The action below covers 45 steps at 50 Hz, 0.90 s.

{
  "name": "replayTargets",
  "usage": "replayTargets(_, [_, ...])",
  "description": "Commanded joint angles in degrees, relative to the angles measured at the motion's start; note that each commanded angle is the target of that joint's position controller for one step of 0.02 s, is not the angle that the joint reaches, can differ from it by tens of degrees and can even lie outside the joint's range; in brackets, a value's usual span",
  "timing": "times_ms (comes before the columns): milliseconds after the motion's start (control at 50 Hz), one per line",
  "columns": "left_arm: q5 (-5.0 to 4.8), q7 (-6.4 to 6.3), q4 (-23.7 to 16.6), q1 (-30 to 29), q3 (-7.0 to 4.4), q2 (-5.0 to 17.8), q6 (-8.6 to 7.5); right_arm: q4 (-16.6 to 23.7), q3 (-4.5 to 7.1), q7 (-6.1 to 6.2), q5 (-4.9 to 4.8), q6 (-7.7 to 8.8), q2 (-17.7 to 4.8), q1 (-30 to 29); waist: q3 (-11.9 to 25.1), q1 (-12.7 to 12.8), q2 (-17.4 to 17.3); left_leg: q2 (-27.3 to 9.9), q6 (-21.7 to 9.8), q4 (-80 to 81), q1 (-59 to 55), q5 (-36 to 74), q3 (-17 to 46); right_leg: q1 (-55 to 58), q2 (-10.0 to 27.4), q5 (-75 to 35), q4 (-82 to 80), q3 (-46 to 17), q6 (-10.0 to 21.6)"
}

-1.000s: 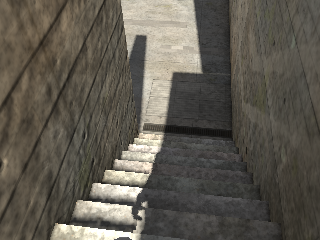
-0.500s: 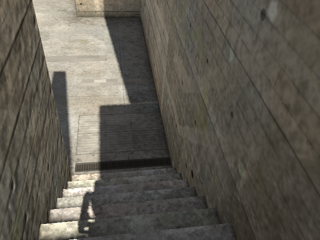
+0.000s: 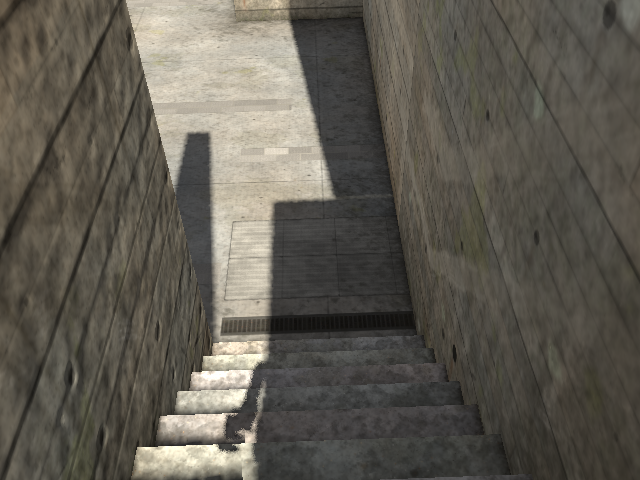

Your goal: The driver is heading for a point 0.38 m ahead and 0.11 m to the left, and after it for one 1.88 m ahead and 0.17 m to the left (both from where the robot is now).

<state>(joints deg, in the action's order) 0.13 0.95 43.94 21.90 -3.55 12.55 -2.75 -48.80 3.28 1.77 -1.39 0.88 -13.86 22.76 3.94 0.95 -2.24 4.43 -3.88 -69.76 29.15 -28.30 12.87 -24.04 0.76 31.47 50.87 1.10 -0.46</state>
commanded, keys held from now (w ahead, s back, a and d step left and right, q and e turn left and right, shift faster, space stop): w+q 0.16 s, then q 0.50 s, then e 0.30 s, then w+e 0.04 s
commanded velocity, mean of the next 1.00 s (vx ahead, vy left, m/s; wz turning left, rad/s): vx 0.19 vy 0.00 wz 0.29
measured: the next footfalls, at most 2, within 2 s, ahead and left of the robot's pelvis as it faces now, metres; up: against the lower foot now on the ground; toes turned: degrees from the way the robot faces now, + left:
left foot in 0.36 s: +0.22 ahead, +0.07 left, -0.20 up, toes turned +6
right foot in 1.00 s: +0.45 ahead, -0.22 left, -0.41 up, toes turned +34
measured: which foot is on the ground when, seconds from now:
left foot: up 0.00-0.34, down 0.36-1.00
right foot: down 0.00-0.38, up 0.40-0.98, down 1.00-1.00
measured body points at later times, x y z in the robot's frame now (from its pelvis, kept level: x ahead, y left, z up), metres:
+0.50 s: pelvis +0.17 +0.00 -0.17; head +0.21 +0.01 +0.28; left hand +0.24 +0.25 -0.30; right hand +0.28 -0.23 -0.31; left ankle +0.19 +0.06 -0.89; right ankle +0.18 -0.16 -0.64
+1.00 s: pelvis +0.32 -0.11 -0.31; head +0.30 -0.13 +0.14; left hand +0.27 +0.18 -0.42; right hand +0.50 -0.30 -0.42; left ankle +0.19 +0.06 -0.89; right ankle +0.42 -0.22 -1.05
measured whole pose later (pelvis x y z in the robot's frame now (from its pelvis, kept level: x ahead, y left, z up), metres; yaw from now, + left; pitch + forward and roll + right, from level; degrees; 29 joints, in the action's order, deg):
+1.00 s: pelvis +0.32 -0.11 -0.31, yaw +17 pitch -2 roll +4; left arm -1.6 1.7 42.0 22.1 -4.8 17.7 3.8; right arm -41.6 0.2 4.3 -1.3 -2.1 -10.9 15.6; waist 1.5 2.7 4.0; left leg 2.7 3.4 -81.4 26.3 -51.5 8.1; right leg -18.1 3.5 -14.1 28.9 -7.4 0.1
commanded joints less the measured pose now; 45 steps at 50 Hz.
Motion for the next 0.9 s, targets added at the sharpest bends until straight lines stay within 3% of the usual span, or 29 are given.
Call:
replayTargets(20, [-0.46, 2.41, 5.22, 17.74, -2.02, 8.87, -0.46, 8.17, -0.13, 0.52, -3.23, 1.36, -0.31, -3.57, -5.98, -0.23, 13.58, 1.22, -1.07, -17.19, 36.52, -1.32, 2.94, 18.51, 23.72, -18.96, -26.44, -40.93, 19.22])
replayTargets(40, [-0.51, 2.24, 3.5, 10.81, -1.1, 6.75, -0.68, 9.64, 0.64, 1.28, -3.78, 0.13, -3.19, -7.75, -10.73, -0.45, 5.84, -1.45, -0.77, -13.34, 35.81, 5.27, 3.21, 10.2, 23.19, -11.28, -24.94, -36.63, 17.05])
replayTargets(60, [1.65, 1.97, 3.81, 5.4, -0.23, 4.53, -0.68, 7.33, 0.95, 1.42, -2.27, -1.48, -3.22, -6.67, -8.65, -2.73, 1.68, -3.71, -1.72, -8.28, 29.21, 15.2, 4.05, 2.8, 19.36, -5.92, -20.62, -29.27, 13.53])
replayTargets(80, [1.33, 0.86, 4.59, 3.5, 0.01, 4.24, -0.53, 6.19, 0.27, 0.67, -0.42, -2.15, -0.74, -3.87, -8.52, -4.73, 4.67, -2.72, -1.65, -7.7, 23.9, 22.78, 0.41, -3.59, 16.2, -7.17, -16.49, -23.07, 10.85])
replayTargets(100, [1.59, 0.15, 4.72, 3.67, 0.67, 3.23, -0.77, 5.39, 0.93, -0.29, 0.05, -2.41, -1.78, -3.13, -7.91, -5.27, 3.83, -1.71, -1.65, -4.23, 21.16, 34.19, -1.03, -6.43, 11.68, -2.46, -15.16, -16.09, 8.7])
replayTargets(140, [0.73, -2.37, 6.31, 5.66, 1.34, 1.65, -2.09, 6.69, 0.57, -2.0, -0.25, -1.73, -0.91, -6.79, -7.18, -3.59, 10.32, -2.28, -1.91, 4.05, 23.27, 46.36, 1.02, -2.66, 10.67, -0.95, -12.34, -12.91, 5.02])
replayTargets(180, [0.97, -5.45, 6.45, 6.14, 1.54, 2.33, -2.61, 10.65, 0.27, -3.34, 1.08, -0.96, -0.84, -14.22, -9.22, -2.46, 6.16, 0.33, 0.63, 21.82, 7.36, 66.15, -5.31, -14.37, 7.43, -1.89, -10.5, -3.05, 4.87])
replayTargets(200, [-0.01, -6.04, 7.15, 7.03, 1.67, 2.71, -2.05, 11.42, -0.37, -4.1, 1.11, -0.7, 0.84, -16.18, -8.34, -1.29, 5.17, 1.19, 2.58, 29.05, -0.18, 68.67, -10.77, -15.36, 6.09, -2.24, -9.54, 1.04, 4.67])
replayTargets(240, [-0.1, -6.2, 8.05, 8.11, 1.46, 3.92, -1.25, 11.42, -0.13, -5.14, 0.23, -1.03, 1.56, -16.11, -8.45, 0.4, 8.85, 0.88, 3.81, 28.52, -5.96, 69.24, -11.05, -15.56, 7.38, -0.94, -4.52, 0.42, 5.79])
replayTargets(300, [-1.33, -5.0, 5.72, 6.21, 1.06, 3.34, -0.29, 9.93, 1.1, -5.42, 0.82, -2.6, -2.39, -12.13, -7.74, -0.11, 8.05, -0.02, 4.07, 27.74, -1.77, 62.1, -12.61, -5.11, 8.22, -8.19, 11.26, -1.04, 4.21])
replayTargets(320, [-1.7, -4.43, 5.5, 5.68, 0.94, 2.77, 0.2, 8.41, 1.43, -5.34, 1.0, -2.43, -3.3, -8.62, -5.87, -1.56, 6.46, -1.51, 3.08, 32.37, -4.35, 60.01, -13.65, -1.02, 7.73, -14.9, 19.76, 0.25, 3.37])
replayTargets(340, [-1.49, -4.24, 5.16, -0.33, 0.61, 4.09, 0.54, 4.19, 2.72, -5.17, 0.64, -2.56, -5.07, 4.08, -1.7, -8.7, 12.98, -5.61, 1.27, 35.54, -16.88, 58.73, -9.74, -4.65, 9.27, -24.17, 30.57, -1.45, 3.37])
replayTargets(360, [-2.29, -4.63, 4.39, 1.19, 1.05, 0.95, 0.54, 3.67, 2.71, -4.58, 0.87, -1.75, -4.33, 6.77, -3.87, -8.91, 4.35, -5.79, -2.77, 64.1, -18.06, 54.14, -10.46, 2.94, 4.42, -37.54, 44.07, 2.4, 1.32])
replayTargets(380, [-1.35, -4.79, 5.37, -0.46, 0.05, 2.71, 0.08, -0.1, 2.67, -4.24, 1.18, -1.22, -4.05, 15.75, -3.65, -14.11, -4.36, -10.21, -7.74, 62.78, -36.07, 72.96, -6.51, -13.02, -0.24, -10.41, 70.15, 5.72, 0.2])
replayTargets(400, [1.14, -3.31, -0.38, 7.52, 1.47, -2.13, -0.46, 3.08, 1.48, -4.45, 0.77, -1.19, -8.5, 8.02, 0.3, -1.25, -18.34, -15.78, -13.67, 30.05, -53.69, 101.74, 5.62, -43.37, -2.06, 15.73, 75.51, -1.52, -2.51])
replayTargets(420, [1.51, -3.16, -3.59, 3.21, 1.09, 3.37, -1.06, 5.75, 1.52, -3.42, 0.45, -2.31, -8.82, 3.24, 7.48, -3.51, -13.89, -19.28, -15.61, 30.74, -54.45, 102.74, 9.13, -45.72, 0.03, 12.54, 74.7, -5.51, -3.11])
replayTargets(460, [-0.68, -4.53, -5.91, -1.29, 0.54, 5.83, 0.42, 7.34, 0.89, -2.88, 1.48, -2.97, -9.08, -2.07, 9.67, -0.65, 6.92, -20.04, -16.92, 34.81, -36.65, 76.37, 11.42, -41.14, 1.45, -1.92, 63.92, -7.96, -2.57])
replayTargets(500, [-1.04, -5.32, -9.44, -6.54, 1.62, 2.56, 2.48, 6.84, -0.02, -1.21, 1.81, -2.83, -9.01, -4.56, 8.44, 2.02, 3.49, -23.37, -19.23, 36.71, -25.85, 59.9, 22.9, -42.28, 2.24, -11.31, 56.57, -12.05, -5.03])
replayTargets(520, [-0.16, -5.97, -11.22, -10.4, 1.61, 2.01, 4.11, 8.01, -2.29, 0.93, 1.67, -3.81, -4.12, -7.62, 1.83, 2.89, 5.83, -17.26, -15.85, 34.32, -15.81, 57.37, 16.46, -38.6, 0.3, -21.89, 46.22, -10.23, -6.97])
replayTargets(540, [0.82, -5.85, -12.5, -12.5, 2.13, -0.08, 4.87, 8.36, -2.99, 2.11, 1.0, -4.27, -2.46, -8.45, 0.13, 3.16, 4.66, -12.55, -12.41, 31.97, -11.42, 58.19, 12.87, -33.48, -0.36, -26.01, 35.68, -7.56, -7.18])
replayTargets(560, [1.55, -5.46, -11.61, -11.22, 1.88, -0.11, 4.61, 8.68, -3.61, 3.26, 1.57, -4.27, -3.9, -7.45, 3.56, 2.8, 3.44, -11.73, -10.88, 29.2, -10.67, 64.86, 12.79, -28.31, -1.7, -33.72, 40.02, -6.06, -8.07])
replayTargets(600, [0.44, -4.24, -11.44, -9.14, 1.1, 0.84, 4.67, 8.76, -3.6, 4.01, 2.12, -4.48, -6.66, -6.08, 5.08, 3.44, 1.07, -9.79, -11.07, 29.11, -9.45, 60.43, 13.25, -24.16, -2.95, -37.06, 38.85, -6.22, -8.61])
replayTargets(620, [-0.2, -3.72, -11.83, -11.55, 0.4, 1.72, 5.05, 7.72, -3.99, 4.46, 2.28, -4.4, -4.98, -2.35, 3.97, 1.13, -2.65, -9.68, -12.13, 28.37, -12.82, 53.83, 15.07, -27.63, -3.65, -35.75, 39.95, -8.51, -8.78])
replayTargets(660, [0.29, -3.74, -14.56, -17.4, 0.16, 1.76, 6.12, 8.4, -4.12, 4.56, 1.99, -4.4, -4.1, -1.15, -0.24, -1.19, -4.31, -9.12, -13.2, 27.8, -16.52, 47.24, 18.97, -33.97, -4.49, -30.24, 38.34, -10.86, -8.55])
replayTargets(760, [-1.25, -2.02, -11.27, -14.83, -0.07, 3.57, 6.04, 5.81, -3.25, 4.04, 1.19, -2.64, -3.34, 0.76, -5.57, -1.77, -4.62, -11.22, -13.68, 23.03, -15.24, 30.23, 20.78, -33.22, -3.23, -30.03, 31.45, -18.84, -7.52])
replayTargets(800, [0.07, -2.0, -10.35, -14.51, -0.21, 4.56, 6.59, 6.78, -2.83, 4.17, 0.28, -2.63, -2.99, -1.88, -8.18, -1.25, -4.01, -9.45, -13.27, 20.63, -7.7, 25.14, 16.87, -27.08, -4.9, -36.31, 22.79, -18.68, -6.42])
replayTargets(840, [-0.3, -1.6, -10.49, -14.69, -0.28, 5.31, 6.54, 8.09, -1.96, 3.65, 0.53, -2.08, -4.69, -3.99, -6.63, -1.13, -4.41, -10.62, -13.16, 20.55, -4.76, 18.44, 18.16, -21.77, -4.79, -38.59, 17.05, -19.0, -6.12])
replayTargets(860, [0.0, -0.91, -11.84, -13.87, -0.02, 6.5, 6.58, 9.37, -1.45, 4.54, -0.58, -2.39, -5.28, -6.8, -7.7, -0.36, -6.41, -9.58, -11.07, 18.62, -4.47, 6.22, 15.76, -21.06, -1.66, -44.9, 0.6, -20.27, -4.44])
replayTargets(900, [-1.3, 0.41, -10.41, -13.04, -0.15, 6.02, 6.0, 10.11, -1.5, 4.51, -0.54, -2.76, -4.52, -8.17, -7.78, -1.2, -6.46, -7.09, -8.2, 19.24, 6.06, -1.08, 8.38, -2.06, 0.64, -49.93, -14.05, -12.46, -2.57])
